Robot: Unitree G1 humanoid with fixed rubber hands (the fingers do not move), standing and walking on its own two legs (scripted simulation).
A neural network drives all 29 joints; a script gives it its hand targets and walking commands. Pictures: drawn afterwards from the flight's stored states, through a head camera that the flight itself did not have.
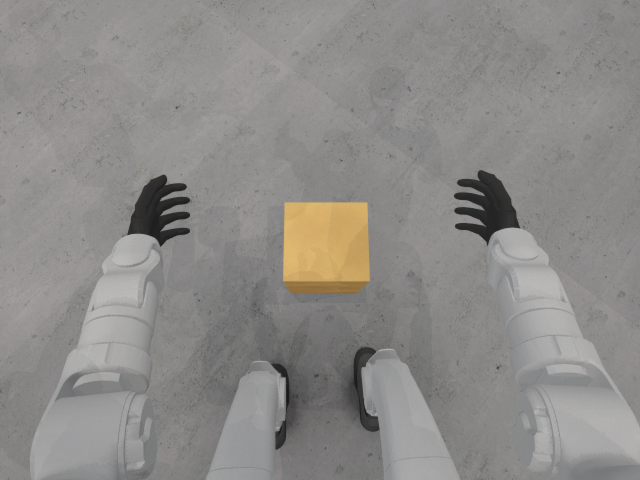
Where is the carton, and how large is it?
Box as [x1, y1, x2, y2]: [283, 202, 369, 292]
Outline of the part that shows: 285,202 283,281 291,292 357,292 369,281 366,203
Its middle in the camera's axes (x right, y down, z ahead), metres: +0.02 +0.03 +0.97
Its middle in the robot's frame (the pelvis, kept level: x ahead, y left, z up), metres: +0.47 -0.02 -0.56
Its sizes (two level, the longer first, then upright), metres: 0.184 0.176 0.260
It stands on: the floor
